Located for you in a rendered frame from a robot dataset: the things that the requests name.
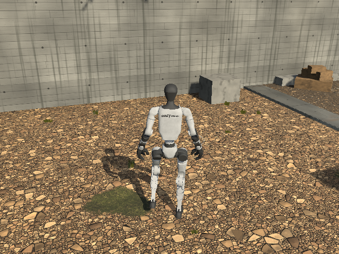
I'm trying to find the right robot hand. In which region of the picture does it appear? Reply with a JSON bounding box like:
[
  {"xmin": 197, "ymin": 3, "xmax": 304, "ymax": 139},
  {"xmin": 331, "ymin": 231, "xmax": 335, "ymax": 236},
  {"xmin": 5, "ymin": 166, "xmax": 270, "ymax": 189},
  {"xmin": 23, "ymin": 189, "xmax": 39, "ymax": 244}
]
[{"xmin": 191, "ymin": 148, "xmax": 203, "ymax": 160}]

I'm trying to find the robot left forearm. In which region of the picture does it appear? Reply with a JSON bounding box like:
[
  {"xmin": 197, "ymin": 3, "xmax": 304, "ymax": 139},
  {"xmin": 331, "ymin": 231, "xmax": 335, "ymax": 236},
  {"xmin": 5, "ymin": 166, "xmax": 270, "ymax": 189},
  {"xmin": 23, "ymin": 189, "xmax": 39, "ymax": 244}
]
[{"xmin": 138, "ymin": 128, "xmax": 149, "ymax": 150}]

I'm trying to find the robot right forearm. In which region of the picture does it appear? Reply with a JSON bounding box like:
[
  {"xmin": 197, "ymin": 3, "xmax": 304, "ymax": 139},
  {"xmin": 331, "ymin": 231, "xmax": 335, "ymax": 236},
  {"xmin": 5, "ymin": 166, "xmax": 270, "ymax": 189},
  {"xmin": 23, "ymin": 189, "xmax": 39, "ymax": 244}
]
[{"xmin": 191, "ymin": 128, "xmax": 202, "ymax": 150}]

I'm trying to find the left robot upper arm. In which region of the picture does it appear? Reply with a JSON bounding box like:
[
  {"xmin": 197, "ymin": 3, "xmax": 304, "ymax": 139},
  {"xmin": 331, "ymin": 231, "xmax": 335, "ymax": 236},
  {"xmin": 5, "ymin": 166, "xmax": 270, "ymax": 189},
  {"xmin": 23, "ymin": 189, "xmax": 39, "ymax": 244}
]
[{"xmin": 144, "ymin": 106, "xmax": 159, "ymax": 136}]

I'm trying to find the left robot hand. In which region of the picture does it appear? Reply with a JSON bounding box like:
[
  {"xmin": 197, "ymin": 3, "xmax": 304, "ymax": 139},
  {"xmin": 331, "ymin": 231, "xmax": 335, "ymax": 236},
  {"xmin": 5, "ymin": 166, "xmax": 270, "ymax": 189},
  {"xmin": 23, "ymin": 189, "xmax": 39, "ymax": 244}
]
[{"xmin": 137, "ymin": 149, "xmax": 149, "ymax": 160}]

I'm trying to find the right robot upper arm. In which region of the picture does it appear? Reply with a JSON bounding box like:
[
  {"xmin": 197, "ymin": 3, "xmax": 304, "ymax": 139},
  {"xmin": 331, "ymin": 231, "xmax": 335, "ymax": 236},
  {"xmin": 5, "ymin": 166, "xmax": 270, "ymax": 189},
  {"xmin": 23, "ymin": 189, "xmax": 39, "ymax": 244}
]
[{"xmin": 181, "ymin": 107, "xmax": 196, "ymax": 136}]

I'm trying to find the left robot thigh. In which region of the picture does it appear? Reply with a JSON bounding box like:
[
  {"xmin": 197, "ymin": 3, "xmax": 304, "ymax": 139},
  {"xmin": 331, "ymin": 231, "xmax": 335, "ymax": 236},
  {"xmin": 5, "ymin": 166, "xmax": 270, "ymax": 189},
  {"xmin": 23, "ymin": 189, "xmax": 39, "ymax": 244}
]
[{"xmin": 151, "ymin": 147, "xmax": 163, "ymax": 175}]

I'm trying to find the robot right foot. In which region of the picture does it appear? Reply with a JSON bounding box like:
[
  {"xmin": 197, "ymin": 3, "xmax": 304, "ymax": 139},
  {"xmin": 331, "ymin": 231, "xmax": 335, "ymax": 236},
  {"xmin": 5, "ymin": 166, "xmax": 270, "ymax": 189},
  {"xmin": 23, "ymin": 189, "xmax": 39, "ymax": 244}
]
[{"xmin": 175, "ymin": 205, "xmax": 183, "ymax": 219}]

